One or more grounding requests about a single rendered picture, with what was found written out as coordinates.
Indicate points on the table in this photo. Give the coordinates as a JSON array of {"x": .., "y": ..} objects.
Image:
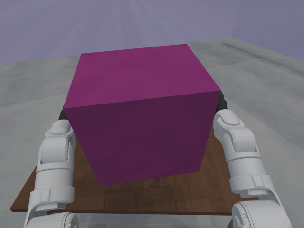
[{"x": 206, "y": 192}]

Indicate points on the robot left forearm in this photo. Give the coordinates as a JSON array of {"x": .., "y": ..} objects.
[{"x": 54, "y": 173}]

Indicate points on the robot right forearm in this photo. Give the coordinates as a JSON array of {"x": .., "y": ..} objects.
[{"x": 248, "y": 176}]

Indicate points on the robot left upper arm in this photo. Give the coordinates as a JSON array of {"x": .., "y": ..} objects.
[{"x": 59, "y": 220}]

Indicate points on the carton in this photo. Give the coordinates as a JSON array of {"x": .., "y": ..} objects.
[{"x": 142, "y": 113}]

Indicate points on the robot right hand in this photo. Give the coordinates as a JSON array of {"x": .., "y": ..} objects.
[{"x": 222, "y": 104}]

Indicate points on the robot left hand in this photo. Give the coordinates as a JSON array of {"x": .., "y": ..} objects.
[{"x": 63, "y": 116}]

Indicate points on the robot right upper arm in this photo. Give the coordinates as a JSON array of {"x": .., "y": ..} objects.
[{"x": 259, "y": 214}]

